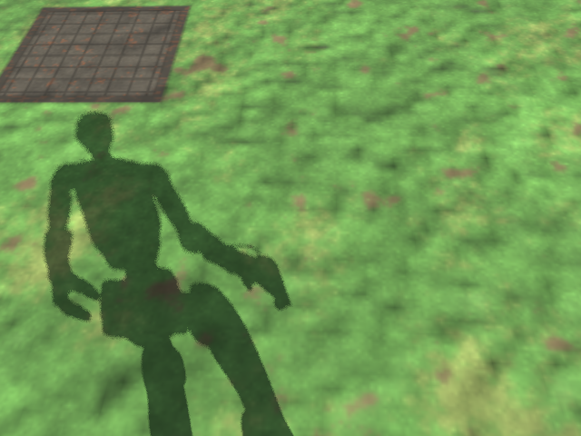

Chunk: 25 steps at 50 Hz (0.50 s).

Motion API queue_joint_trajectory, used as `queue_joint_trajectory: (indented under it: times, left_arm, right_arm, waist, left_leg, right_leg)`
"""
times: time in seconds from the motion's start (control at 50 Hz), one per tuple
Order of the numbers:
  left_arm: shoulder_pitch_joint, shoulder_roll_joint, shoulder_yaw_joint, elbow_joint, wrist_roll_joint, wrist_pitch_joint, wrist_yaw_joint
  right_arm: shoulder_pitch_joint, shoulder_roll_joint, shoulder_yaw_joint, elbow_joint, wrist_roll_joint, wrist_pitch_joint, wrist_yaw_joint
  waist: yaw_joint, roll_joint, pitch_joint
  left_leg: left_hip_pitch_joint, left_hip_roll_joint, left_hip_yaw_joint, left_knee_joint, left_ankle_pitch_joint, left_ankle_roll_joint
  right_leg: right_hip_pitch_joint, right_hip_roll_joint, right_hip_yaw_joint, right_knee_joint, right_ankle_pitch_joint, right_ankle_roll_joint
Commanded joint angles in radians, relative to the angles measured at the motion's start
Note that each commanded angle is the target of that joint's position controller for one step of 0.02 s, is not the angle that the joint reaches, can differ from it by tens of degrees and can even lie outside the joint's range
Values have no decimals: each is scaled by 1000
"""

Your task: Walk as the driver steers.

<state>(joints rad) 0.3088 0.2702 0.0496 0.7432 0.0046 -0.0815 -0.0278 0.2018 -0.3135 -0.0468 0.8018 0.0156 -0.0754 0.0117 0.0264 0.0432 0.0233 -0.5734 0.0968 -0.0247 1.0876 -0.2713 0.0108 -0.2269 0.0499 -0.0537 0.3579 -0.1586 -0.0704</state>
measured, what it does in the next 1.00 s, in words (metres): walks ahead, turning left: left foot, then right foot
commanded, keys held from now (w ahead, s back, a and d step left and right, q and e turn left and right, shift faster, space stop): w+q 0.98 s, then w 0.02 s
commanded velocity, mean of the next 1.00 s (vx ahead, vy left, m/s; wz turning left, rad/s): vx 0.50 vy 0.00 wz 0.47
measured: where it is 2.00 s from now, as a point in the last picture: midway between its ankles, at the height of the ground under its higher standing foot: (164, 252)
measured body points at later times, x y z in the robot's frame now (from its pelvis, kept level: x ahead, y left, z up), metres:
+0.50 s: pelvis +0.28 +0.08 -0.01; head +0.32 +0.10 +0.44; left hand +0.34 +0.38 -0.12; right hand +0.47 -0.16 -0.11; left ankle +0.31 +0.16 -0.74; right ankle +0.25 -0.09 -0.65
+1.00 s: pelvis +0.57 +0.11 -0.01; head +0.59 +0.12 +0.44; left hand +0.53 +0.41 -0.10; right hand +0.81 -0.07 -0.11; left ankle +0.47 +0.21 -0.66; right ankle +0.64 +0.03 -0.74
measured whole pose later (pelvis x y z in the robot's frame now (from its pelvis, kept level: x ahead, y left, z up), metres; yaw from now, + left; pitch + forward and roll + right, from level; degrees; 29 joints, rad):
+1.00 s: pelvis +0.57 +0.11 -0.01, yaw +32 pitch +1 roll -1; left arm 0.24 0.26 0.06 0.72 0.01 -0.10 0.00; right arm 0.28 -0.32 -0.07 0.69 0.03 -0.02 0.00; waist 0.01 0.05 0.02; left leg -0.53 0.03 -0.06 1.17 -0.34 0.01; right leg -0.25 0.02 -0.06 0.42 -0.19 -0.03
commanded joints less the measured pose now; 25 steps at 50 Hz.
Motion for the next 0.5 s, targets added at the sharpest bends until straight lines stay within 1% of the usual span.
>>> queue_joint_trajectory:
  times: [0.02,0.1,0.14,0.2,0.24,0.26,0.28,0.3,0.32,0.34,0.36,0.38,0.4,0.42,0.44,0.46,0.48,0.5]
  left_arm:
    - [-38,141,39,-50,2,-33,10]
    - [-14,157,43,-19,5,-31,22]
    - [12,167,46,0,2,-28,26]
    - [54,172,50,33,-6,-14,30]
    - [63,177,54,46,-12,2,34]
    - [58,184,56,48,-14,11,37]
    - [45,197,60,44,-15,18,43]
    - [36,213,64,39,-15,27,50]
    - [24,221,65,33,-13,38,58]
    - [18,214,60,22,-13,43,67]
    - [48,154,37,-14,9,29,69]
    - [95,62,3,-47,13,-7,51]
    - [3,152,21,-60,-20,-43,31]
    - [-69,163,20,-85,-44,-61,23]
    - [-90,148,18,-89,-28,-69,28]
    - [-100,162,28,-87,-2,-63,35]
    - [-83,161,31,-89,5,-51,34]
    - [-67,151,31,-91,10,-40,34]
  right_arm:
    - [20,-43,-9,-47,-4,14,-3]
    - [-84,-28,-4,-72,3,8,10]
    - [-148,-19,0,-95,4,5,19]
    - [-219,-13,4,-133,6,3,35]
    - [-247,-17,2,-159,6,2,49]
    - [-248,-22,0,-170,5,1,56]
    - [-231,-35,-7,-176,4,2,60]
    - [-186,-56,-19,-175,3,5,61]
    - [-78,-91,-40,-154,4,9,58]
    - [84,-148,-72,-116,7,12,46]
    - [222,-245,-103,-96,6,24,23]
    - [181,-274,-98,-121,13,17,25]
    - [192,-194,-77,-123,8,14,25]
    - [163,-150,-67,-123,4,10,22]
    - [103,-135,-62,-129,4,8,21]
    - [51,-100,-51,-144,0,6,18]
    - [23,-93,-46,-160,-10,7,14]
    - [12,-98,-49,-165,-10,7,11]
  waist:
    - [-35,-93,-20]
    - [6,-91,17]
    - [34,-85,37]
    - [61,-77,62]
    - [63,-81,69]
    - [53,-90,63]
    - [34,-109,39]
    - [6,-134,-6]
    - [-56,-142,-75]
    - [-140,-114,-162]
    - [-165,43,-275]
    - [-82,215,-392]
    - [-146,103,-377]
    - [-140,54,-246]
    - [-90,-44,-150]
    - [-59,-44,-107]
    - [-29,-19,-86]
    - [-13,-6,-79]
  left_leg:
    - [-113,52,-51,-85,123,-23]
    - [-100,15,-45,-311,342,-19]
    - [-90,-1,-21,-395,396,-11]
    - [-124,-14,-4,-471,376,11]
    - [-146,-27,19,-500,296,33]
    - [-134,-40,39,-509,245,48]
    - [-89,-67,71,-511,191,65]
    - [-11,-104,105,-502,137,84]
    - [132,-146,130,-515,121,109]
    - [387,-164,101,-560,175,150]
    - [729,41,-234,-557,178,246]
    - [976,243,-785,-713,50,429]
    - [977,222,-739,-766,-8,384]
    - [857,183,-579,-770,41,343]
    - [695,137,-473,-781,134,308]
    - [581,106,-405,-800,234,292]
    - [498,86,-379,-825,294,295]
    - [450,77,-367,-844,334,304]
  right_leg:
    - [84,-286,213,-233,177,-179]
    - [102,-254,66,-257,190,-127]
    - [131,-262,22,-264,185,-113]
    - [237,-294,-16,-236,212,-102]
    - [317,-317,-33,-190,292,-89]
    - [346,-324,-45,-151,390,-78]
    - [364,-324,-63,-91,564,-65]
    - [376,-320,-80,-2,757,-50]
    - [358,-302,-105,153,888,-30]
    - [234,-264,-131,375,839,6]
    - [-88,-189,-141,718,426,56]
    - [-443,26,27,1026,-406,107]
    - [-556,-40,181,1065,-381,83]
    - [-586,-81,161,1018,-307,63]
    - [-551,-123,150,910,-240,60]
    - [-489,-151,145,826,-203,69]
    - [-433,-161,147,798,-180,79]
    - [-407,-162,142,762,-171,94]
